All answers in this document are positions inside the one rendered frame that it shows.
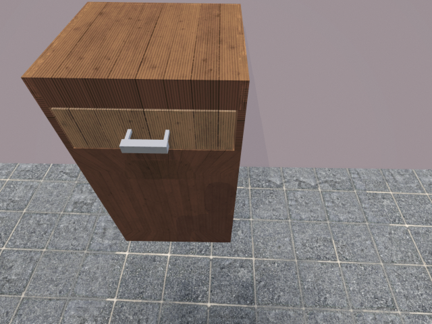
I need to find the handle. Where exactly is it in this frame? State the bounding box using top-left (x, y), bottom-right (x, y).
top-left (119, 129), bottom-right (170, 154)

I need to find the drawer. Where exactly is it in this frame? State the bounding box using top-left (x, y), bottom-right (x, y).
top-left (51, 107), bottom-right (236, 150)

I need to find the cabinet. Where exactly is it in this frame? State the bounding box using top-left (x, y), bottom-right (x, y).
top-left (21, 2), bottom-right (250, 242)

